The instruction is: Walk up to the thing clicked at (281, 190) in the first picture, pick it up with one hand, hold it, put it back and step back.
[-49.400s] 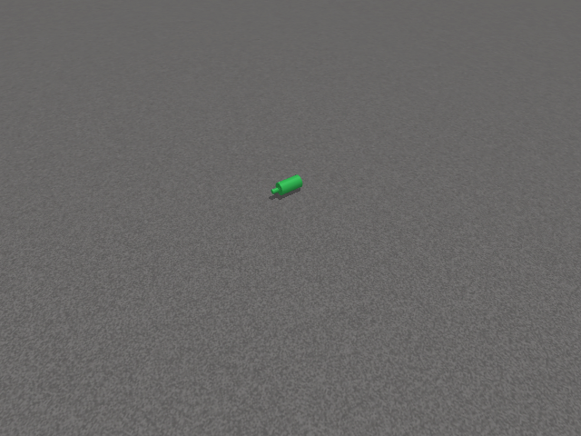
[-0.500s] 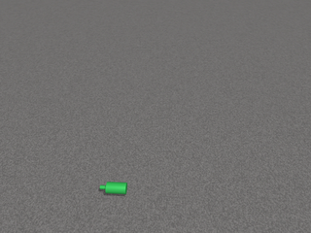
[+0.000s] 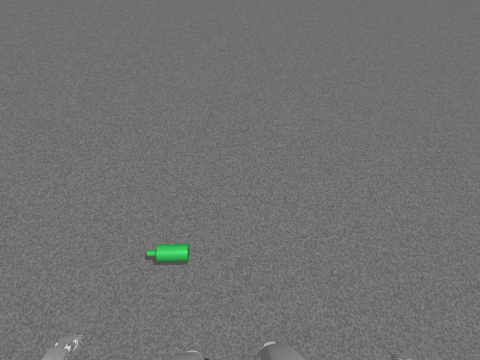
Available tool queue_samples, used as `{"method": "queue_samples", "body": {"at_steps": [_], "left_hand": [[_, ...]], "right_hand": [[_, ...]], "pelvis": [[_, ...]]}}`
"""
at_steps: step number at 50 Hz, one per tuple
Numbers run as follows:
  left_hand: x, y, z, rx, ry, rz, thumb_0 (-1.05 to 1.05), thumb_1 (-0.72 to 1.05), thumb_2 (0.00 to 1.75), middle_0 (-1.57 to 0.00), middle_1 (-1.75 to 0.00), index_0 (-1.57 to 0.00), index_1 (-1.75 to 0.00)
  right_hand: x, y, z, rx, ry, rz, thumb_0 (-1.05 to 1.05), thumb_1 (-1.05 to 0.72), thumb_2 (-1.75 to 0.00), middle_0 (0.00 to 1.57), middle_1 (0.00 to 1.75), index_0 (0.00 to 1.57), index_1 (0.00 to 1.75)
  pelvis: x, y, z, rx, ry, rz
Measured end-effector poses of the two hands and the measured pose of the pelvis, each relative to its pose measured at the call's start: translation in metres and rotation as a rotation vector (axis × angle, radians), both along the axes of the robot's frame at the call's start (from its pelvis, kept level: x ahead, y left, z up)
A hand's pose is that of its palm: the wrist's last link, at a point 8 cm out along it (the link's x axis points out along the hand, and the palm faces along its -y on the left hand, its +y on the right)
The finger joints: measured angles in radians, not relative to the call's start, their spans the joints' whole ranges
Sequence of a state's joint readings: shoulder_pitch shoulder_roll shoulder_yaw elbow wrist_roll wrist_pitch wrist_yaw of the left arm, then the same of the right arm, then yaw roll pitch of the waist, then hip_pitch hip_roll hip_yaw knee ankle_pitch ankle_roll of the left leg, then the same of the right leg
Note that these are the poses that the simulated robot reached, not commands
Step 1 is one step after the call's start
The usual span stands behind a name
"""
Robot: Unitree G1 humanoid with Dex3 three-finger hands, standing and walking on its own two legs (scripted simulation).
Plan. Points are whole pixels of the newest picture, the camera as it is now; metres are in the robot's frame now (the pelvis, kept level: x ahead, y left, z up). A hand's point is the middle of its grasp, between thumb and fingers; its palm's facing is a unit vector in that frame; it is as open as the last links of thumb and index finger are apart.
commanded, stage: step back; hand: left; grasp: from above
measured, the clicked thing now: (168, 253) +0.54 +0.26 -0.73
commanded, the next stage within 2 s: none
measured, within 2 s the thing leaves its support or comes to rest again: neither
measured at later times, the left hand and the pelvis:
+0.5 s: hand out of the picture +0.01 +0.27 -0.15, palm faces +0.03 -0.93 -0.36, open 7.4 cm; pelvis -0.12 +0.01 -0.01, yaw +1 degrees
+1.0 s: hand out of the picture -0.20 +0.22 -0.13, palm faces -0.04 -0.91 -0.41, open 7.4 cm; pelvis -0.28 -0.04 +0.00, yaw -4 degrees
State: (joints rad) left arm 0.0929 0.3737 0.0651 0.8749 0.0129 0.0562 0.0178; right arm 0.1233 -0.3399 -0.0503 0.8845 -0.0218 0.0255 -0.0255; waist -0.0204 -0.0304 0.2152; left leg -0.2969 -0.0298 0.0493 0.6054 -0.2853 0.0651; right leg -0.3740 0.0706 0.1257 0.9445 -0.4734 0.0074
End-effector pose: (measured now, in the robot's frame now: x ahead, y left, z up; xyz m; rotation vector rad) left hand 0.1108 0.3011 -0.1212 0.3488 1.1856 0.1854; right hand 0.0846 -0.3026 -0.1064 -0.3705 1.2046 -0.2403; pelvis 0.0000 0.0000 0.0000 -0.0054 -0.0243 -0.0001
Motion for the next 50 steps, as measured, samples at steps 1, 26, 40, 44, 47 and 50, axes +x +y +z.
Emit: {"method": "queue_samples", "body": {"at_steps": [1, 26, 40, 44, 47, 50], "left_hand": [[-0.004, -0.001, 0.000, 0.006, 0.001, -0.004, 0.01, 0.90, 0.90, -0.20, -0.30, -0.20, -0.30], [-0.120, 0.013, 0.005, -0.003, -0.105, 0.029, 0.01, 0.90, 0.90, -0.20, -0.30, -0.20, -0.30], [-0.240, 0.003, 0.002, 0.021, 0.033, 0.013, 0.01, 0.90, 0.90, -0.20, -0.30, -0.20, -0.30], [-0.272, -0.015, 0.002, 0.044, 0.032, 0.000, 0.01, 0.90, 0.90, -0.20, -0.30, -0.20, -0.30], [-0.300, -0.031, 0.014, 0.039, 0.022, -0.002, 0.01, 0.90, 0.90, -0.20, -0.30, -0.20, -0.30], [-0.320, -0.038, 0.029, 0.050, 0.021, 0.005, 0.01, 0.90, 0.90, -0.20, -0.30, -0.20, -0.30]], "right_hand": [[-0.002, -0.001, -0.003, 0.008, -0.011, 0.001, 0.00, -0.90, -0.89, 0.21, 0.30, 0.20, 0.30], [-0.123, 0.003, 0.005, -0.019, 0.009, 0.070, 0.00, -0.91, -0.89, 0.20, 0.30, 0.20, 0.30], [-0.177, -0.020, 0.020, -0.035, -0.132, 0.065, 0.00, -0.90, -0.89, 0.21, 0.30, 0.20, 0.30], [-0.204, -0.043, 0.000, -0.011, -0.160, 0.046, 0.00, -0.90, -0.89, 0.21, 0.30, 0.20, 0.30], [-0.233, -0.052, -0.008, 0.011, -0.134, 0.007, 0.00, -0.90, -0.89, 0.20, 0.30, 0.20, 0.30], [-0.265, -0.054, -0.006, 0.035, -0.094, -0.011, 0.00, -0.91, -0.89, 0.20, 0.30, 0.20, 0.30]], "pelvis": [[-0.004, -0.002, -0.002, 0.004, -0.002, -0.006], [-0.128, 0.007, -0.004, 0.017, -0.030, 0.028], [-0.213, -0.015, -0.002, -0.005, -0.013, -0.054], [-0.246, -0.030, -0.014, -0.020, -0.037, -0.066], [-0.265, -0.037, -0.010, -0.005, -0.039, -0.051], [-0.279, -0.041, 0.000, 0.046, -0.025, -0.062]]}}
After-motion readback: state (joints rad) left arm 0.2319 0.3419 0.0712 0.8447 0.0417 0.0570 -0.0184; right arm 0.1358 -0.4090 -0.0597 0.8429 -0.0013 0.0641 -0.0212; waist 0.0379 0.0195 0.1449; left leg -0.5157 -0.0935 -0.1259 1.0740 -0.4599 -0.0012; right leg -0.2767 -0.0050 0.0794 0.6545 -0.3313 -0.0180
